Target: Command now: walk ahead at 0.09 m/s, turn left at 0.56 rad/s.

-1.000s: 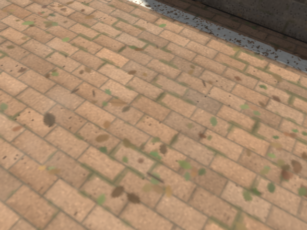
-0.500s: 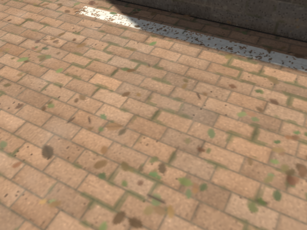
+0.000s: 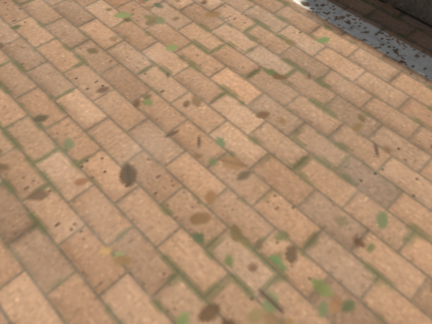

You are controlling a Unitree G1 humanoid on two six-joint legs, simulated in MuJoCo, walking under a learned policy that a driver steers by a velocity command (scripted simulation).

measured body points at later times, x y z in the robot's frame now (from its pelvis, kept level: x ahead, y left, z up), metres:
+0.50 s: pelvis +0.07 -0.04 +0.01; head +0.12 -0.05 +0.45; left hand +0.13 +0.26 -0.08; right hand +0.31 -0.27 -0.10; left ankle +0.02 +0.08 -0.65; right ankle +0.13 -0.16 -0.73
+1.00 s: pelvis +0.06 +0.00 +0.01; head +0.07 +0.05 +0.46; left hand +0.04 +0.33 -0.10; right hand +0.35 -0.15 -0.06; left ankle +0.02 +0.08 -0.73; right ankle +0.16 -0.12 -0.68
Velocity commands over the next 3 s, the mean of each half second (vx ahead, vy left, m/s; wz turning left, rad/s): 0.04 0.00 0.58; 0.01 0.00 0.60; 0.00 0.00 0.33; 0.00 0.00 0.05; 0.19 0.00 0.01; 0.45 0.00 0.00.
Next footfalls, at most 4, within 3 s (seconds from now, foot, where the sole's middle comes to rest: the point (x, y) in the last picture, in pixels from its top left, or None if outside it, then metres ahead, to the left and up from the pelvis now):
0.28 right None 0.17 -0.15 -0.77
0.68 left None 0.06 0.10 -0.77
1.18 right None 0.19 -0.07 -0.77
1.50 left None -0.02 0.10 -0.77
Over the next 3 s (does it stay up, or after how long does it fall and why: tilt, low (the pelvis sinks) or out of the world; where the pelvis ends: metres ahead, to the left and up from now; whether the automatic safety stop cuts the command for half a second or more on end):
stays up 0.29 0.24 0.01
